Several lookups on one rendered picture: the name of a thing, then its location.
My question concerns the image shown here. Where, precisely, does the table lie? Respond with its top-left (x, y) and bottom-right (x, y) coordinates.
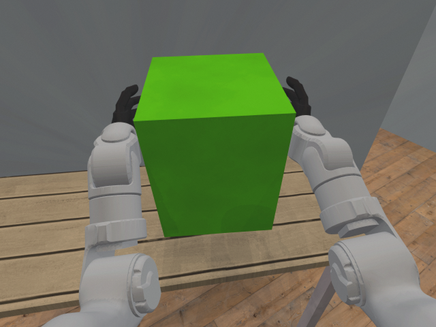
top-left (0, 156), bottom-right (366, 327)

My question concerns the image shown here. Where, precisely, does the robot right forearm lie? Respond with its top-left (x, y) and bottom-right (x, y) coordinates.
top-left (287, 115), bottom-right (420, 285)

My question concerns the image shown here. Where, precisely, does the robot left upper arm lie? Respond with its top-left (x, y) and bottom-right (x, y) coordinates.
top-left (42, 253), bottom-right (161, 327)

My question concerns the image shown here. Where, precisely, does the robot left forearm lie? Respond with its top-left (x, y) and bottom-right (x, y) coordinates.
top-left (79, 122), bottom-right (147, 304)

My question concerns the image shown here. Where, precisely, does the robot right upper arm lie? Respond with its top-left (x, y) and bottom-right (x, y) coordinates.
top-left (328, 232), bottom-right (436, 327)

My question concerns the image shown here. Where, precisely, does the robot right hand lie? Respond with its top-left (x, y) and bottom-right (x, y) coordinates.
top-left (282, 76), bottom-right (311, 117)

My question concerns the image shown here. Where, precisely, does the robot left hand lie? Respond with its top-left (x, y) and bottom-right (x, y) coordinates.
top-left (111, 84), bottom-right (141, 128)

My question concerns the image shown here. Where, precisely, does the carton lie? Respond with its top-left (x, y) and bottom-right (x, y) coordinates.
top-left (134, 53), bottom-right (296, 237)

